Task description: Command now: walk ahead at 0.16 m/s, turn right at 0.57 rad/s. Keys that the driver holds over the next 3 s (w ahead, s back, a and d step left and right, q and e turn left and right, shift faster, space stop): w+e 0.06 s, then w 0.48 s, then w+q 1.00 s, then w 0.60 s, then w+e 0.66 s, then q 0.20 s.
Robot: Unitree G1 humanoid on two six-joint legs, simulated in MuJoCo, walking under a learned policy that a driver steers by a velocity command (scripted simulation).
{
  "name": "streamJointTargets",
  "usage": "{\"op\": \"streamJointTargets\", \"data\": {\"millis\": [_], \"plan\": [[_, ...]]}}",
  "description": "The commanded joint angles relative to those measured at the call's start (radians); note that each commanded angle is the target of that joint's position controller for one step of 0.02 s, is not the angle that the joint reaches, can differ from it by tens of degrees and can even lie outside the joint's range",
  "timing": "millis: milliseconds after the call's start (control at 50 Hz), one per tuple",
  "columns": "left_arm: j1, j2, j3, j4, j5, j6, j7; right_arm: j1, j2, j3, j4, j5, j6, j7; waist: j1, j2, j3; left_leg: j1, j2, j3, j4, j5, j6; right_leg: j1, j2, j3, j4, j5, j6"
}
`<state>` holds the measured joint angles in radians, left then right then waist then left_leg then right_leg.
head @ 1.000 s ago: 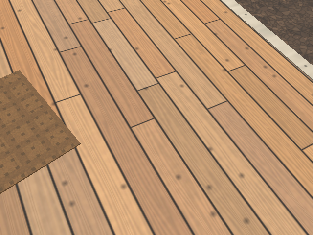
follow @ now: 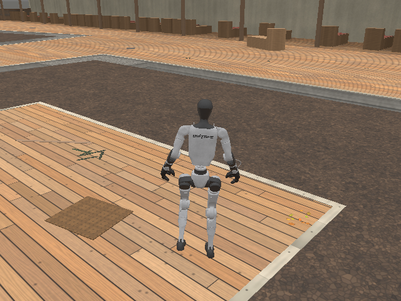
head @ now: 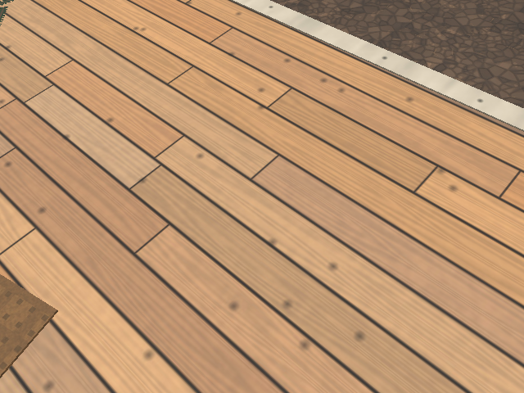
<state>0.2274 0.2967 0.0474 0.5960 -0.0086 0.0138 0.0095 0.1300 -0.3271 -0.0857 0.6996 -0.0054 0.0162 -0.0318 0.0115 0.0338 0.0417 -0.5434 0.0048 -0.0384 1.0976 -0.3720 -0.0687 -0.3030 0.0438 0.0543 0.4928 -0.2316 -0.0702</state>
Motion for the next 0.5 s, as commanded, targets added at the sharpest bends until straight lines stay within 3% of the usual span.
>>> {"op": "streamJointTargets", "data": {"millis": [20,100,220,280,300,320,340,360,380,400,460,500], "plan": [[0.009,0.163,0.048,-0.067,-0.003,-0.023,0.019,-0.042,-0.076,-0.018,-0.072,0.011,-0.033,0.012,0.009,-0.165,-0.093,-0.109,0.007,-0.038,-0.138,0.096,-0.001,0.181,-0.22,0.359,-0.27,-0.226,-0.163],[0.047,0.182,0.056,-0.043,-0.003,-0.034,0.024,-0.088,-0.059,-0.007,-0.067,0.013,-0.074,0.03,0.034,-0.18,-0.067,-0.055,-0.001,-0.041,-0.372,0.132,0.001,0.201,-0.219,0.363,-0.27,-0.2,-0.158],[0.09,0.186,0.049,-0.006,-0.006,-0.043,0.002,-0.114,-0.056,0.005,-0.07,0.027,-0.115,0.055,0.062,-0.176,-0.026,0.098,-0.005,-0.004,-0.535,0.117,0.041,0.115,-0.227,0.395,-0.259,-0.235,-0.165],[0.073,0.168,0.039,0.001,-0.009,-0.039,-0.006,-0.046,-0.058,0.004,-0.05,0.03,-0.133,0.059,0.01,-0.155,-0.028,0.259,-0.015,0.023,-0.659,0.181,0.085,0.059,-0.2,0.395,-0.213,-0.234,-0.138],[0.071,0.145,0.03,0.001,-0.006,-0.039,-0.007,0.003,-0.062,0.0,-0.034,0.026,-0.136,0.055,-0.016,-0.147,-0.044,0.352,-0.011,0.023,-0.683,0.186,0.097,0.021,-0.171,0.38,-0.172,-0.217,-0.117],[0.056,0.103,0.016,-0.005,-0.001,-0.043,-0.007,0.089,-0.083,-0.007,-0.017,0.02,-0.139,0.048,-0.057,-0.126,-0.078,0.482,0.049,-0.034,-0.69,0.164,0.123,-0.052,-0.136,0.338,-0.079,-0.198,-0.082],[0.036,0.037,-0.004,-0.025,0.004,-0.052,-0.007,0.2,-0.138,-0.017,0.001,0.007,-0.139,0.039,-0.092,0.014,-0.119,0.641,0.198,-0.238,-0.757,0.031,0.189,-0.202,-0.039,0.201,0.173,-0.196,-0.021],[0.03,0.061,0.0,-0.072,-0.014,-0.068,0.001,0.282,-0.232,-0.047,0.036,0.0,-0.132,0.048,-0.09,0.23,-0.112,0.714,0.358,-0.597,-0.866,-0.18,0.332,-0.43,0.04,0.07,0.431,-0.323,0.027],[0.022,0.145,0.023,-0.057,-0.024,-0.077,0.005,0.278,-0.161,-0.03,0.038,0.017,-0.132,0.053,-0.096,0.148,-0.03,0.696,0.385,-0.643,-0.883,-0.278,0.363,-0.554,-0.012,0.089,0.58,-0.341,0.039],[0.012,0.15,0.027,-0.045,-0.026,-0.083,-0.002,0.259,-0.112,-0.014,0.03,0.02,-0.131,0.05,-0.088,0.114,0.01,0.681,0.34,-0.558,-0.882,-0.251,0.337,-0.592,-0.044,0.093,0.636,-0.252,0.038],[-0.038,0.107,0.02,-0.044,-0.002,-0.096,-0.021,0.205,-0.073,0.008,0.015,0.005,-0.119,0.041,-0.06,0.064,0.025,0.596,0.252,-0.36,-0.915,0.026,0.291,-0.562,-0.114,0.042,0.602,-0.072,0.053],[-0.063,0.069,0.007,-0.05,0.002,-0.097,-0.031,0.2,-0.074,0.011,0.019,0.01,-0.115,0.037,-0.056,0.079,0.026,0.534,0.213,-0.258,-0.941,0.193,0.287,-0.512,-0.121,-0.006,0.525,-0.015,0.078]]}}
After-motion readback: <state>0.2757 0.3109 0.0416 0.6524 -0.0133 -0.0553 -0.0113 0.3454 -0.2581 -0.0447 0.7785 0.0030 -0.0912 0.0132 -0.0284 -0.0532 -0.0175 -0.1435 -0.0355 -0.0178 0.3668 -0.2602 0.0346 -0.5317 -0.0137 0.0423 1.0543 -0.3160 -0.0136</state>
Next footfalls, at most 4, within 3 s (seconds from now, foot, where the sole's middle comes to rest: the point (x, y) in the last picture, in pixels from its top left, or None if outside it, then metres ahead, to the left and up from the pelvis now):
0.32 left None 0.16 0.14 -0.78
0.76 right None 0.43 -0.16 -0.78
1.28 left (255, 300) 0.69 0.12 -0.78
1.76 right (290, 203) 1.02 0.01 -0.78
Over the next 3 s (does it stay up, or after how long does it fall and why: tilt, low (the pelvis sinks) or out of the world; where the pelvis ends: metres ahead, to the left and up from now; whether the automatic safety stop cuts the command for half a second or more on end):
stays up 1.41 0.26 0.00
